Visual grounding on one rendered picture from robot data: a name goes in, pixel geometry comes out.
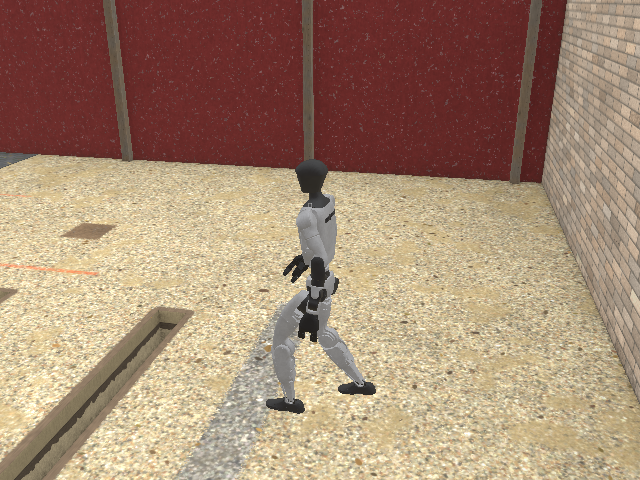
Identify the right robot thigh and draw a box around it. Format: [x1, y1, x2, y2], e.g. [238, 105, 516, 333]
[317, 277, 339, 348]

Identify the humanoid robot head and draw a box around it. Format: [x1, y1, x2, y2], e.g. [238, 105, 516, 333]
[295, 159, 330, 208]

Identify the robot left hand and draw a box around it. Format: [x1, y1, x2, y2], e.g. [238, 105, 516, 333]
[298, 312, 319, 342]

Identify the right robot upper arm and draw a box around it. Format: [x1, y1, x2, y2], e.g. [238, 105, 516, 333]
[323, 194, 337, 236]

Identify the left robot upper arm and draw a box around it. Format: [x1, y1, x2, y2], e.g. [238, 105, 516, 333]
[296, 209, 329, 268]

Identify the robot right hand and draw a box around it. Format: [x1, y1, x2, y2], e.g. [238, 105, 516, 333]
[283, 254, 309, 283]

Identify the left robot forearm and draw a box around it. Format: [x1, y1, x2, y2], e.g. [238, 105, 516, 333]
[306, 257, 327, 315]

